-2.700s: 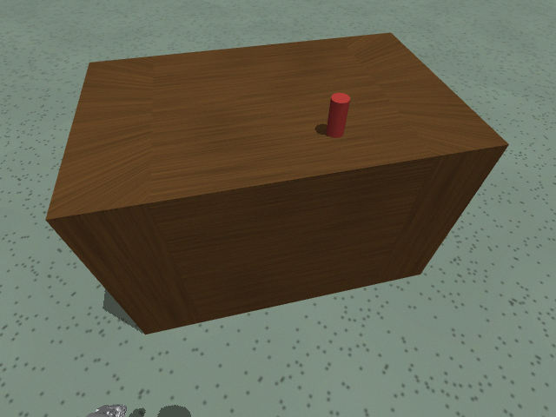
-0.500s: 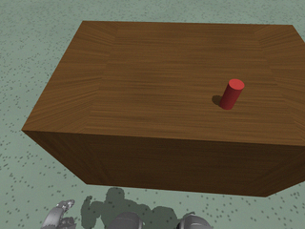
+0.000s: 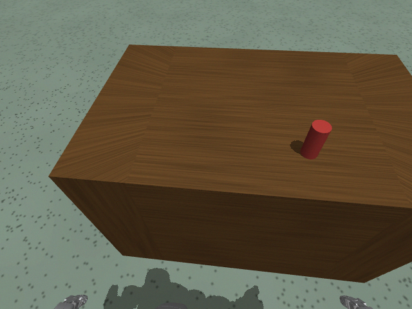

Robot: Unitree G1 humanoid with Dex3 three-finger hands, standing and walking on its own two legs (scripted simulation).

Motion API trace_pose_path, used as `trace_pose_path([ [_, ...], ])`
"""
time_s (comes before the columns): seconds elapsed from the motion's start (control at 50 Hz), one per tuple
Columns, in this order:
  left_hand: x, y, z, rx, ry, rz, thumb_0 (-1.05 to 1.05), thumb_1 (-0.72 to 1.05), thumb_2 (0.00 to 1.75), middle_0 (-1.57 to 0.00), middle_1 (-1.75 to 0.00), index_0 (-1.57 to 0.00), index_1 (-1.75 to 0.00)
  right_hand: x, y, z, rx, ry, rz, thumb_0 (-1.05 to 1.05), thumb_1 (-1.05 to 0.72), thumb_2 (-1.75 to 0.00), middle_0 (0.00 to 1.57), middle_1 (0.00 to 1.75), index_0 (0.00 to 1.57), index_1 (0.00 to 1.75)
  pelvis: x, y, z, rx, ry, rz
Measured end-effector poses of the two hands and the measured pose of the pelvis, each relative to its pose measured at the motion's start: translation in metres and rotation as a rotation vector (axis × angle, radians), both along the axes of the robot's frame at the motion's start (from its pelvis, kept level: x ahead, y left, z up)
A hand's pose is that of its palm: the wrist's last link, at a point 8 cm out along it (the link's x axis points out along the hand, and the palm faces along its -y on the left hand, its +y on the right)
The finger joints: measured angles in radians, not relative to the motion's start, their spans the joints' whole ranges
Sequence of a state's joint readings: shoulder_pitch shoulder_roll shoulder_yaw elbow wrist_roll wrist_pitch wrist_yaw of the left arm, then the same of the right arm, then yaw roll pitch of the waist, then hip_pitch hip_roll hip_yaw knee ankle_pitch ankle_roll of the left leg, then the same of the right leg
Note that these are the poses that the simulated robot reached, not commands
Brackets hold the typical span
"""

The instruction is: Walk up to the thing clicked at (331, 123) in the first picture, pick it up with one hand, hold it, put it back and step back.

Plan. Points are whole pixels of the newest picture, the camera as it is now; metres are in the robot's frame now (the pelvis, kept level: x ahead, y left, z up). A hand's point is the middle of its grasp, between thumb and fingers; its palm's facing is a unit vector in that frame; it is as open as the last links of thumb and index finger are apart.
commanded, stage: walk up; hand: right
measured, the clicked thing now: (314, 140) +0.52 -0.23 -0.02
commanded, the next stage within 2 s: stand in 0.92 s
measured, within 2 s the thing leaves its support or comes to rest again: neither
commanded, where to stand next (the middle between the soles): +0.07 +0.01 m, yaw -3 degrees
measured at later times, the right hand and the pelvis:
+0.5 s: hand out of the picture +0.09 -0.25 -0.14, palm faces +0.01 +0.94 -0.34, open 7.4 cm; pelvis +0.01 +0.01 +0.01, yaw -1 degrees
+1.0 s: hand out of the picture +0.10 -0.25 -0.14, palm faces +0.01 +0.94 -0.33, open 7.4 cm; pelvis +0.02 +0.00 +0.02, yaw -1 degrees
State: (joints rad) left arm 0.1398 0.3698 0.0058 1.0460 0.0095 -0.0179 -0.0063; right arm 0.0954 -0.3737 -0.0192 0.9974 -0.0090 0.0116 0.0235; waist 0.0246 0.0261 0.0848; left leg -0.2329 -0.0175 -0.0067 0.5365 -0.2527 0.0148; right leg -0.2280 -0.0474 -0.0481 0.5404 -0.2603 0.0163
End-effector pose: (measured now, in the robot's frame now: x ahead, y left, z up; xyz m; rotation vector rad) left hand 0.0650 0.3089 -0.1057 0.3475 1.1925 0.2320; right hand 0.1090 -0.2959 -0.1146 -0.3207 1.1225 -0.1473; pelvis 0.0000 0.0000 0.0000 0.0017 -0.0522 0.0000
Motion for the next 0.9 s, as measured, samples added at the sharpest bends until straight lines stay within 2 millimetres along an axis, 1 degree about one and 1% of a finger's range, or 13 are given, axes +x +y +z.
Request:
trace_pose_path([
  [0.14,0.011,-0.001,0.002,-0.027,-0.022,-0.006,0.0,0.91,0.9,-0.2,-0.3,-0.2,-0.3,-0.018,0.009,0.005,0.01,0.052,-0.016,0.01,-0.9,-0.9,0.2,0.3,0.21,0.3,0.0,0.003,0.008,-0.002,0.001,-0.005],
  [0.24,0.017,-0.002,0.0,-0.043,-0.019,-0.014,0.0,0.91,0.9,-0.2,-0.3,-0.2,-0.3,-0.029,0.008,0.009,-0.002,0.083,-0.043,0.01,-0.9,-0.9,0.2,0.3,0.21,0.3,0.003,0.006,0.011,-0.004,0.006,-0.009],
  [0.32,0.02,-0.003,0.0,-0.049,-0.008,-0.017,0.0,0.91,0.9,-0.2,-0.3,-0.2,-0.3,-0.034,0.005,0.011,-0.013,0.098,-0.063,0.01,-0.9,-0.9,0.2,0.3,0.21,0.3,0.006,0.007,0.013,-0.004,0.008,-0.012],
  [0.44,0.023,-0.003,0.0,-0.046,0.007,-0.018,0.0,0.91,0.9,-0.2,-0.3,-0.2,-0.3,-0.031,0.002,0.012,-0.021,0.096,-0.083,0.01,-0.9,-0.9,0.2,0.3,0.21,0.3,0.01,0.008,0.014,-0.004,0.009,-0.016],
  [0.74,0.03,-0.004,0.005,-0.027,0.017,-0.012,0.0,0.91,0.9,-0.2,-0.3,-0.2,-0.3,-0.014,0.004,0.009,0.002,0.081,-0.082,0.01,-0.9,-0.9,0.2,0.3,0.21,0.3,0.018,0.005,0.015,-0.002,0.015,-0.015],
  [0.9,0.036,-0.006,0.005,-0.028,0.006,-0.016,0.0,0.91,0.9,-0.2,-0.3,-0.2,-0.3,-0.01,0.003,0.009,0.004,0.077,-0.088,0.01,-0.9,-0.9,0.2,0.3,0.21,0.3,0.021,0.005,0.015,-0.002,0.011,-0.019],
])
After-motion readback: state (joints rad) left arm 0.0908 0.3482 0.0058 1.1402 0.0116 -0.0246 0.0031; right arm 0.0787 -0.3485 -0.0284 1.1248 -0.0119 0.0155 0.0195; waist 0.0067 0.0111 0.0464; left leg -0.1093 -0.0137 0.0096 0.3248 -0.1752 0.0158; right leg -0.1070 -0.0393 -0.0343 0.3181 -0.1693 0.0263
